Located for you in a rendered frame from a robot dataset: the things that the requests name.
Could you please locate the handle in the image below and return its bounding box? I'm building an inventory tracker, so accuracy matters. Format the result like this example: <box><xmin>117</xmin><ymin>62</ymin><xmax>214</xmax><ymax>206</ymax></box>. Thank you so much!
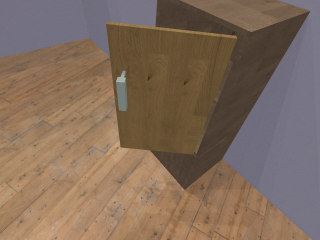
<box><xmin>116</xmin><ymin>71</ymin><xmax>128</xmax><ymax>111</ymax></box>

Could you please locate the cupboard door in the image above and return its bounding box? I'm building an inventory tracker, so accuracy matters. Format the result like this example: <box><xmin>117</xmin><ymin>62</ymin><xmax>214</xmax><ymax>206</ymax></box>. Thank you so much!
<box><xmin>106</xmin><ymin>21</ymin><xmax>237</xmax><ymax>155</ymax></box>

